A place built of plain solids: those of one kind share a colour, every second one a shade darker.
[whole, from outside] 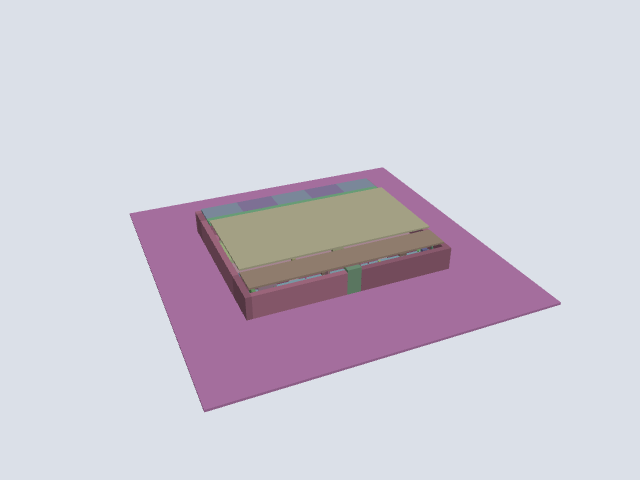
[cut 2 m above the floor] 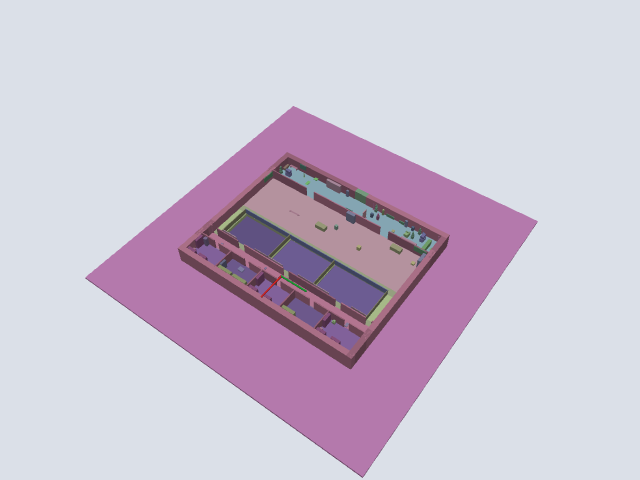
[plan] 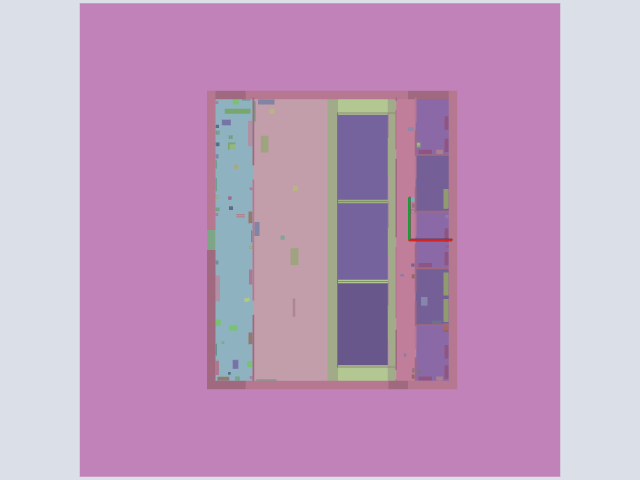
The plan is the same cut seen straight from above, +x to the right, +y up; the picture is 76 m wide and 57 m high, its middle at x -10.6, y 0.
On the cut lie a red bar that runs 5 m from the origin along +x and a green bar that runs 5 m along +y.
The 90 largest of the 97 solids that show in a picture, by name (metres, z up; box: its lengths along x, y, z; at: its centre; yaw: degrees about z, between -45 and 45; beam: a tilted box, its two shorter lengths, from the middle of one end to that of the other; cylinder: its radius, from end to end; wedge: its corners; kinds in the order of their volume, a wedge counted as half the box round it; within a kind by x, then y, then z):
{
 "ground_under_all_1": {"box": [57.06, 56.22, 0.4], "at": [-10.61, 0.0, -0.75]},
 "wall_1": {"box": [1.0, 16.53, 4.07], "at": [-23.51, -9.46, 1.44]},
 "wall_2": {"box": [1.0, 16.53, 4.07], "at": [-23.51, 9.46, 1.44]},
 "wall_3": {"box": [6.4, 1.0, 4.07], "at": [-20.81, -17.23, 1.44]},
 "wall_4": {"box": [6.4, 1.0, 4.07], "at": [-20.81, 17.23, 1.44]},
 "wall_5": {"box": [0.2, 8.05, 4.07], "at": [-18.51, -12.9, 1.44]},
 "wall_6": {"box": [0.2, 14.36, 4.07], "at": [-18.51, 0.0, 1.44]},
 "wall_7": {"box": [0.2, 8.05, 4.07], "at": [-18.51, 12.9, 1.44]},
 "wall_8": {"box": [18.76, 1.0, 4.07], "at": [-10.03, -17.23, 1.44]},
 "wall_9": {"box": [18.76, 1.0, 4.07], "at": [-10.03, 17.23, 1.44]},
 "wall_10": {"box": [0.2, 4.78, 4.07], "at": [-1.55, -13.04, 1.44]},
 "wall_11": {"box": [0.2, 8.41, 4.07], "at": [-1.55, -5.04, 1.44]},
 "wall_12": {"box": [0.2, 9.35, 4.07], "at": [-1.55, 4.99, 1.44]},
 "wall_13": {"box": [0.2, 4.67, 4.07], "at": [-1.55, 13.1, 1.44]},
 "wall_14": {"box": [4.1, 1.0, 4.07], "at": [-0.4, -17.23, 1.44]},
 "wall_15": {"box": [4.1, 1.0, 4.07], "at": [-0.4, 17.23, 1.44]},
 "wall_16": {"box": [0.2, 2.99, 4.07], "at": [0.75, -15.43, 1.44]},
 "wall_17": {"box": [0.2, 2.99, 4.07], "at": [0.75, -11.49, 1.44]},
 "wall_18": {"box": [0.2, 2.99, 4.07], "at": [0.75, -8.7, 1.44]},
 "wall_19": {"box": [0.2, 2.99, 4.07], "at": [0.75, -4.76, 1.44]},
 "wall_20": {"box": [0.2, 5.78, 4.07], "at": [0.75, -3.37, 1.44]},
 "wall_21": {"box": [0.2, 2.99, 4.07], "at": [0.75, -1.97, 1.44]},
 "wall_22": {"box": [0.2, 5.78, 4.07], "at": [0.75, 3.37, 1.44]},
 "wall_23": {"box": [0.2, 2.99, 4.07], "at": [0.75, 8.7, 1.44]},
 "wall_24": {"box": [0.2, 5.78, 4.07], "at": [0.75, 10.1, 1.44]},
 "wall_25": {"box": [0.2, 2.99, 4.07], "at": [0.75, 15.43, 1.44]},
 "wall_26": {"box": [5.85, 1.0, 4.07], "at": [2.77, -17.23, 1.44]},
 "wall_27": {"box": [4.25, 0.2, 4.07], "at": [2.77, -10.1, 1.44]},
 "wall_28": {"box": [4.25, 0.2, 4.07], "at": [2.77, -3.37, 1.44]},
 "wall_29": {"box": [4.25, 0.2, 4.07], "at": [2.77, 3.37, 1.44]},
 "wall_30": {"box": [4.25, 0.2, 4.07], "at": [2.77, 10.1, 1.44]},
 "wall_31": {"box": [5.85, 1.0, 4.07], "at": [2.77, 17.23, 1.44]},
 "wall_32": {"box": [1.0, 8.53, 4.07], "at": [5.2, -13.46, 1.44]},
 "wall_33": {"box": [1.0, 8.53, 4.07], "at": [5.2, -6.73, 1.44]},
 "wall_34": {"box": [1.0, 8.53, 4.07], "at": [5.2, 0.0, 1.44]},
 "wall_35": {"box": [1.0, 8.53, 4.07], "at": [5.2, 6.73, 1.44]},
 "wall_36": {"box": [1.0, 8.53, 4.07], "at": [5.2, 13.46, 1.44]},
 "floor_yard_1": {"box": [8.8, 33.65, 1.29], "at": [-14.11, 0.0, 0.04]},
 "floor_lobby_1": {"box": [4.6, 33.65, 1.29], "at": [-20.81, 0.0, 0.04]},
 "ceil_hall_1": {"box": [16.96, 33.65, 0.3], "at": [-10.03, 0.0, 4.84]},
 "floor_plot_1": {"box": [5.91, 9.75, 0.6], "at": [-5.5, -10.0, -0.3]},
 "floor_plot_2": {"box": [5.91, 9.1, 1.07], "at": [-5.5, -0.17, -0.07]},
 "floor_plot_3": {"box": [5.91, 10.1, 1.12], "at": [-5.5, 9.82, -0.04]},
 "floor_store_1": {"box": [4.05, 6.73, 1.29], "at": [2.77, -13.46, 0.04]},
 "floor_store_2": {"box": [4.05, 6.73, 1.29], "at": [2.77, 0.0, 0.04]},
 "floor_store_3": {"box": [4.05, 6.73, 1.29], "at": [2.77, 13.46, 0.04]},
 "floor_back_corridor_1": {"box": [2.3, 33.65, 1.29], "at": [-0.4, 0.0, 0.04]},
 "floor_walkway_1": {"box": [1.25, 33.65, 1.29], "at": [-9.09, 0.0, 0.04]},
 "floor_walkway_2": {"box": [1.0, 33.65, 1.29], "at": [-2.05, 0.0, 0.04]},
 "floor_office_1": {"box": [4.05, 6.73, 1.29], "at": [2.77, -6.73, 0.04]},
 "floor_office_2": {"box": [4.05, 6.73, 1.29], "at": [2.77, 6.73, 0.04]},
 "ceil_lobby_1": {"box": [4.6, 33.65, 0.3], "at": [-20.81, 0.0, 4.24]},
 "floor_baulk_1": {"box": [5.91, 1.95, 1.29], "at": [-5.5, -15.85, 0.04]},
 "floor_baulk_2": {"box": [5.91, 0.4, 1.29], "at": [-5.5, -4.92, 0.04]},
 "floor_baulk_3": {"box": [5.91, 0.4, 1.29], "at": [-5.5, 4.58, 0.04]},
 "floor_baulk_4": {"box": [5.91, 1.95, 1.29], "at": [-5.5, 15.85, 0.04]},
 "ceil_store_1": {"box": [4.05, 6.73, 0.3], "at": [2.77, -13.46, 4.09]},
 "ceil_store_2": {"box": [4.05, 6.73, 0.3], "at": [2.77, 0.0, 4.09]},
 "ceil_store_3": {"box": [4.05, 6.73, 0.3], "at": [2.77, 13.46, 4.09]},
 "ceil_back_corridor_1": {"box": [2.3, 33.65, 0.3], "at": [-0.4, 0.0, 4.09]},
 "ceil_office_1": {"box": [4.05, 6.73, 0.3], "at": [2.77, -6.73, 4.09]},
 "ceil_office_2": {"box": [4.05, 6.73, 0.3], "at": [2.77, 6.73, 4.09]},
 "shelves_store_1": {"box": [1.6, 0.5, 2.0], "at": [1.9, -16.45, 1.69]},
 "shelves_store_2": {"box": [1.6, 0.5, 2.0], "at": [1.9, -2.98, 1.69]},
 "shelves_store_3": {"box": [1.6, 0.5, 2.0], "at": [1.9, 10.47, 1.69]},
 "shelves_store_4": {"box": [0.5, 1.6, 2.0], "at": [4.42, -15.68, 1.69]},
 "shelves_store_5": {"box": [0.5, 1.6, 2.0], "at": [4.42, -13.28, 1.69]},
 "shelves_store_6": {"box": [0.5, 1.6, 2.0], "at": [4.42, -2.21, 1.69]},
 "shelves_store_7": {"box": [0.5, 1.6, 2.0], "at": [4.42, 0.58, 1.69]},
 "shelves_store_8": {"box": [0.5, 1.6, 2.0], "at": [4.42, 11.24, 1.69]},
 "shelves_store_9": {"box": [0.5, 1.6, 2.0], "at": [4.42, 13.89, 1.69]},
 "door_leaf_1": {"box": [0.97, 2.4, 4.56], "at": [-23.52, 0.0, 1.68]},
 "cabinets_office_1": {"box": [0.6, 2.75, 2.0], "at": [4.37, -8.37, 1.69]},
 "cabinets_office_2": {"box": [0.6, 2.75, 2.0], "at": [4.37, -5.22, 1.69]},
 "cabinets_office_3": {"box": [0.6, 2.35, 2.0], "at": [4.37, 4.89, 1.69]},
 "rail_far_1": {"box": [0.12, 30.27, 2.34], "at": [-8.52, 0.0, 0.57]},
 "rail_baulk_1": {"box": [5.91, 0.12, 2.34], "at": [-5.51, -4.92, 0.57]},
 "rail_baulk_2": {"box": [5.91, 0.12, 2.34], "at": [-5.51, 4.58, 0.57]},
 "rail_baulk_3": {"box": [6.81, 0.12, 2.34], "at": [-5.06, -15.07, 0.57]},
 "rail_baulk_4": {"box": [6.81, 0.12, 2.34], "at": [-5.06, 15.07, 0.57]},
 "lockers_lobby_1": {"box": [0.5, 3.05, 1.8], "at": [-22.73, -5.75, 1.59]},
 "lockers_lobby_2": {"box": [0.5, 3.05, 1.8], "at": [-18.89, 12.65, 1.59]},
 "cabinets_hall_1": {"box": [0.6, 1.65, 2.0], "at": [-18.08, 1.3, 1.69]},
 "cabinets_hall_2": {"box": [1.95, 0.6, 2.0], "at": [-16.98, 16.39, 1.69]},
 "console_hall_1": {"box": [0.95, 2.0, 0.79], "at": [-17.18, 11.39, 1.08]},
 "console_hall_2": {"box": [0.95, 2.0, 0.79], "at": [-13.62, -1.97, 1.08]},
 "desk_lobby_1": {"box": [3.05, 0.6, 1.05], "at": [-20.39, 15.29, 1.21]},
 "step_strewn_rostrum_low_1": {"box": [0.78, 1.04, 1.45], "at": [1.77, -7.29, 0.12]},
 "fridge_store_1": {"box": [0.6, 0.6, 1.8], "at": [1.18, -15.64, 1.59]},
 "cart_lobby_1": {"box": [0.58, 0.98, 0.58], "at": [-20.63, -14.77, 1.9]}
}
